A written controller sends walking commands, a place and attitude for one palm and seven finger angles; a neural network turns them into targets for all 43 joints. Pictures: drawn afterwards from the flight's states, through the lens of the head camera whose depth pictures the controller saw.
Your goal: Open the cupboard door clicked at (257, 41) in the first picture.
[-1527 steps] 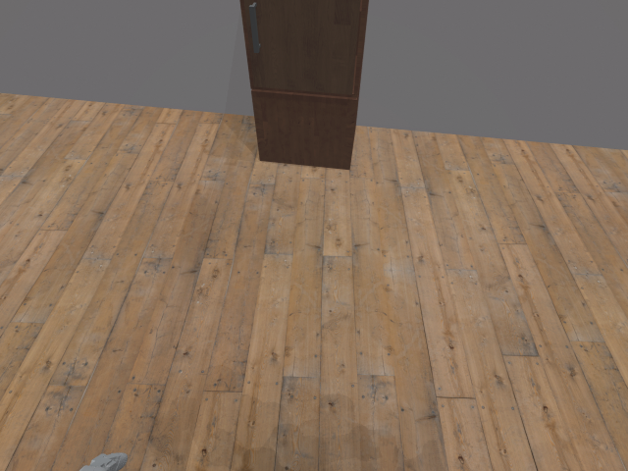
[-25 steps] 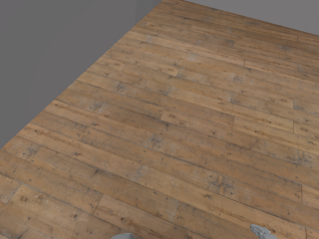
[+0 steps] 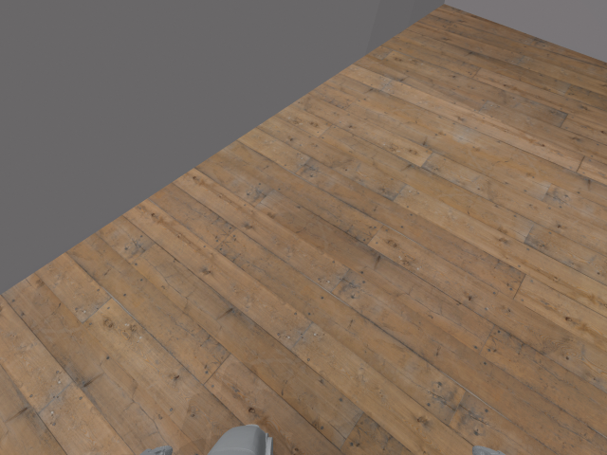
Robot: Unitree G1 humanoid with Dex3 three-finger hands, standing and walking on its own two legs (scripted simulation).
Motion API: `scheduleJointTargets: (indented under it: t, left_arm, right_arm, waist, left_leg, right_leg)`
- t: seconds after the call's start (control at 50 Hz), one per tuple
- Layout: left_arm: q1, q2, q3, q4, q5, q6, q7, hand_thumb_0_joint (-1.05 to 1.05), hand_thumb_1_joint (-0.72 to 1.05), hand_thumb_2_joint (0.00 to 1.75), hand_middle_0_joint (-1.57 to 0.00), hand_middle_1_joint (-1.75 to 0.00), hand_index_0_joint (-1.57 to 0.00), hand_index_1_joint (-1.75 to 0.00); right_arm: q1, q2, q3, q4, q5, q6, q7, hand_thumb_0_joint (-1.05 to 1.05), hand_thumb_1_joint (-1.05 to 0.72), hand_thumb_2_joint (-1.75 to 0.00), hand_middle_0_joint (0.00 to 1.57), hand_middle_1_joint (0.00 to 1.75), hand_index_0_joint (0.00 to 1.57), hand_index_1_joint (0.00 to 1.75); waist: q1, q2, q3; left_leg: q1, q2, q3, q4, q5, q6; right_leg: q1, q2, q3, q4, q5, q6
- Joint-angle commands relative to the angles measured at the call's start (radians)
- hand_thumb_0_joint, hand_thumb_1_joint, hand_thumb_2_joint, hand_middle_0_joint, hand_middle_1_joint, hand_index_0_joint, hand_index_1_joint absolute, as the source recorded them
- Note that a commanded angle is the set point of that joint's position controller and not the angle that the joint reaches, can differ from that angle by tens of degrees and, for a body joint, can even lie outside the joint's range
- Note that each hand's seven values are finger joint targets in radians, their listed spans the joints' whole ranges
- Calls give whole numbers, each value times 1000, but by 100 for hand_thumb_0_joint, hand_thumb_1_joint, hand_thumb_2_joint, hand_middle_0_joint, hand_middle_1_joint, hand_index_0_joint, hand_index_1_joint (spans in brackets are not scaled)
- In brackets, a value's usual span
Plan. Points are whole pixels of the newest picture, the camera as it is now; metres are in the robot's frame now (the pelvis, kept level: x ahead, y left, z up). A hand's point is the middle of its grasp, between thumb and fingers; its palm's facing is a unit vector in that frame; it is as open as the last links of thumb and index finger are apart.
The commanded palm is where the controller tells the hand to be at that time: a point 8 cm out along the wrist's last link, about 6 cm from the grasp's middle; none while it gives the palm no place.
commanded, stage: turn to face it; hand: left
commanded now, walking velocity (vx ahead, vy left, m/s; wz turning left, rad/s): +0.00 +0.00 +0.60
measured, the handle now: out of the picture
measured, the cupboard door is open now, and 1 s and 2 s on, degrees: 41 41 41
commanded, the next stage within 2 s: none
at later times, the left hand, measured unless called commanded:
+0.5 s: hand out of the picture +0.08 +0.21 -0.16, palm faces +0.28 -0.91 -0.31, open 7.4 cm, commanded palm none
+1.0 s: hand out of the picture -0.02 +0.19 -0.18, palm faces +0.58 -0.77 -0.25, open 7.4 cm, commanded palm none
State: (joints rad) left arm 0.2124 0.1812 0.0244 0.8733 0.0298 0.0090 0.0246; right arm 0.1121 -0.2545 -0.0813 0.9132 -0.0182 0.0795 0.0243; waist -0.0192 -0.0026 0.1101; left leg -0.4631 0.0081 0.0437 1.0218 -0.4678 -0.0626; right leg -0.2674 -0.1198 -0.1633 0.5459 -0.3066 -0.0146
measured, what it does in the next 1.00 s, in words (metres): steps on the spot, turning left: left foot, then right foot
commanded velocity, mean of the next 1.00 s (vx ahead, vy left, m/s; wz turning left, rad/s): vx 0.00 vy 0.00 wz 0.60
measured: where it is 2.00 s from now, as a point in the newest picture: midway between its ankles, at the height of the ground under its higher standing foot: outside the picture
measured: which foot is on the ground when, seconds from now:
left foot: up 0.00-0.14, down 0.16-0.48, up 0.50-0.84, down 0.86-1.00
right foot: down 0.00-0.16, up 0.18-0.48, down 0.50-0.84, up 0.86-1.00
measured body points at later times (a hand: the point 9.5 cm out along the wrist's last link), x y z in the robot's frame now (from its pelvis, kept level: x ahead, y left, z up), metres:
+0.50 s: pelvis +0.04 -0.03 -0.01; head +0.10 -0.03 +0.43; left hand +0.06 +0.26 -0.14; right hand +0.18 -0.26 -0.17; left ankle -0.01 +0.11 -0.74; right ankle +0.07 -0.15 -0.75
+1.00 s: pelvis +0.05 -0.03 -0.01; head +0.09 +0.03 +0.43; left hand -0.05 +0.23 -0.16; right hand +0.29 -0.17 -0.14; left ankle +0.00 +0.06 -0.74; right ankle +0.09 -0.17 -0.66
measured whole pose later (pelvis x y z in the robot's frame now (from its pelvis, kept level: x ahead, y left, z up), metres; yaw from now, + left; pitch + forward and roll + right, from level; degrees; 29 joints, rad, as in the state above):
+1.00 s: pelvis +0.05 -0.03 -0.01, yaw +36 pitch +2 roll +0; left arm 0.17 0.27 0.07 0.92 0.02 0.06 0.02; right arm 0.12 -0.21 -0.05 0.89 -0.03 0.03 0.00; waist 0.01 -0.06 0.11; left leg -0.32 -0.03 0.02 0.57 -0.29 0.03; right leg -0.48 -0.10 -0.03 1.13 -0.47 0.08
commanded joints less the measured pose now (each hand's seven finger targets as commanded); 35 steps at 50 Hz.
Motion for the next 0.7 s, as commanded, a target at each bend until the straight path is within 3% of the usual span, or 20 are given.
scheduleJointTargets:
  t: [0.0, 0.04, 0.08, 0.1, 0.12, 0.14, 0.16, 0.2, 0.26, 0.34, 0.38, 0.42, 0.44, 0.46, 0.48, 0.5, 0.52, 0.56, 0.6, 0.68]
  left_arm:
    - [87, 231, 78, -42, 0, -27, 13, 0, 90, 90, -20, -30, -20, -30]
    - [87, 234, 82, -29, 1, -25, 10, 0, 90, 90, -20, -30, -20, -30]
    - [60, 241, 88, -32, -8, -22, 5, 0, 90, 90, -20, -30, -20, -30]
    - [42, 235, 88, -37, -15, -19, 1, 0, 90, 90, -20, -30, -20, -30]
    - [35, 187, 83, -64, -21, -12, -5, 0, 90, 90, -20, -30, -20, -30]
    - [-48, 136, 52, -113, -20, -6, -6, 0, 90, 90, -20, -30, -20, -30]
    - [-99, 162, 56, -124, -8, 9, 0, 0, 90, 90, -20, -30, -20, -30]
    - [-97, 152, 63, -82, -11, 15, 0, 0, 90, 90, -20, -30, -20, -30]
    - [-44, 151, 62, -49, -13, 21, -12, 0, 90, 90, -20, -30, -20, -30]
    - [-72, 138, 56, -67, -17, 19, -14, 0, 90, 90, -20, -30, -20, -30]
    - [-40, 134, 56, -67, -19, 14, -14, 0, 90, 90, -20, -30, -20, -30]
    - [28, 145, 60, -52, -21, 0, -12, 0, 90, 90, -20, -30, -20, -30]
    - [93, 192, 70, -43, -15, -13, -8, 0, 90, 90, -20, -30, -20, -30]
    - [123, 293, 91, -38, 3, -25, 5, 0, 90, 90, -20, -30, -20, -30]
    - [111, 323, 84, -49, -1, -21, 7, 0, 90, 90, -20, -30, -20, -30]
    - [71, 270, 78, -55, -4, -24, 13, 0, 90, 90, -20, -30, -20, -30]
    - [22, 239, 67, -66, -7, -20, 14, 0, 90, 90, -20, -30, -20, -30]
    - [-33, 188, 56, -83, -6, -18, 15, 0, 90, 90, -20, -30, -20, -30]
    - [6, 195, 59, -71, -4, -24, 16, 0, 90, 90, -20, -30, -20, -30]
    - [60, 232, 73, -47, -2, -23, 14, 0, 90, 90, -20, -30, -20, -30]
  right_arm:
    - [-70, -17, 10, -95, 11, -38, 7, 0, -90, -90, 20, 30, 20, 30]
    - [-57, -20, 9, -98, 13, -42, 5, 0, -90, -90, 20, 30, 20, 30]
    - [4, -44, 4, -86, 10, -46, 2, 0, -90, -90, 20, 30, 20, 30]
    - [64, -77, -6, -69, 5, -51, 2, 0, -90, -90, 20, 30, 20, 30]
    - [134, -179, -33, -61, -6, -59, -3, 0, -90, -90, 20, 30, 20, 30]
    - [197, -254, -50, -50, -6, -52, -10, 0, -90, -90, 20, 30, 20, 30]
    - [223, -246, -48, -33, -5, -49, -21, 0, -90, -90, 20, 30, 20, 30]
    - [123, -199, -36, -53, -7, -55, -40, 0, -90, -90, 20, 30, 20, 30]
    - [55, -171, -23, -68, -4, -66, -40, 0, -90, -90, 20, 30, 20, 30]
    - [56, -189, -32, -64, -10, -60, -35, 0, -90, -90, 20, 30, 20, 30]
    - [25, -192, -37, -70, -10, -53, -33, 0, -90, -90, 20, 30, 20, 30]
    - [-1, -190, -42, -81, -3, -49, -32, 0, -90, -90, 20, 30, 20, 30]
    - [-18, -164, -40, -90, 6, -49, -28, 0, -90, -90, 20, 30, 20, 30]
    - [5, -78, -29, -111, 15, -50, -20, 0, -90, -90, 20, 30, 20, 30]
    - [-7, -91, -29, -126, 8, -46, -17, 0, -90, -90, 20, 30, 20, 30]
    - [-15, -102, -32, -112, 4, -37, -18, 0, -90, -90, 20, 30, 20, 30]
    - [-15, -95, -32, -96, 2, -30, -13, 0, -90, -90, 20, 30, 20, 30]
    - [3, -65, -17, -73, 3, -25, -2, 0, -90, -90, 20, 30, 20, 30]
    - [-20, -47, -7, -73, 6, -24, 4, 0, -90, -90, 20, 30, 20, 30]
    - [-59, -30, 5, -80, 10, -30, 8, 0, -90, -90, 20, 30, 20, 30]
  waist:
    - [70, -196, -191]
    - [66, -215, -193]
    - [30, -185, -201]
    - [-12, -119, -221]
    - [-51, 139, -271]
    - [-86, 312, -239]
    - [-93, 149, -225]
    - [-41, 212, -174]
    - [10, 155, -166]
    - [3, 122, -137]
    - [16, 179, -141]
    - [49, 150, -168]
    - [82, 63, -187]
    - [86, -255, -204]
    - [90, -303, -186]
    - [69, -303, -165]
    - [42, -288, -124]
    - [10, -217, -131]
    - [28, -209, -143]
    - [58, -201, -161]
  left_leg:
    - [-7, -2, 56, -228, -4, 6]
    - [42, -7, 71, -323, 21, 17]
    - [166, -14, 86, -469, 147, 33]
    - [315, 7, 66, -579, 281, 53]
    - [514, 226, -217, -620, 576, 153]
    - [545, 430, -449, -642, 944, 298]
    - [500, 438, -431, -628, 873, 329]
    - [391, 322, -333, -640, 778, 276]
    - [348, 233, -224, -641, 735, 226]
    - [275, 213, -253, -634, 631, 220]
    - [227, 200, -281, -612, 593, 211]
    - [171, 162, -287, -536, 561, 175]
    - [90, 97, -243, -442, 407, 120]
    - [-116, -56, -82, -200, 33, 34]
    - [-125, -59, -84, 50, -202, 28]
    - [-124, -16, -125, 186, -150, 33]
    - [-141, 4, -113, 259, -79, 24]
    - [-112, 22, -66, 191, -3, 4]
    - [-86, 14, -20, 45, -2, -6]
    - [-16, -1, 43, -175, 6, 1]
  right_leg:
    - [292, -236, 109, -89, 719, -100]
    - [289, -244, 91, -59, 725, -90]
    - [222, -234, 34, 13, 662, -48]
    - [116, -223, 2, 117, 570, -8]
    - [-134, -117, -47, 328, 179, 64]
    - [-341, -11, 17, 525, -364, 105]
    - [-371, -12, 120, 610, -343, 98]
    - [-364, -11, 173, 649, -207, 106]
    - [-291, 15, 159, 578, -115, 110]
    - [-171, 62, 125, 336, -141, 104]
    - [-83, 92, 105, 213, -118, 97]
    - [67, 113, 86, 7, 17, 91]
    - [196, 53, 140, -150, 123, 80]
    - [327, -244, 447, -255, 249, -14]
    - [214, -398, 515, -256, 349, -123]
    - [142, -354, 486, -239, 333, -148]
    - [109, -294, 402, -224, 335, -132]
    - [132, -209, 212, -178, 476, -97]
    - [198, -198, 146, -148, 610, -85]
    - [266, -223, 98, -111, 685, -90]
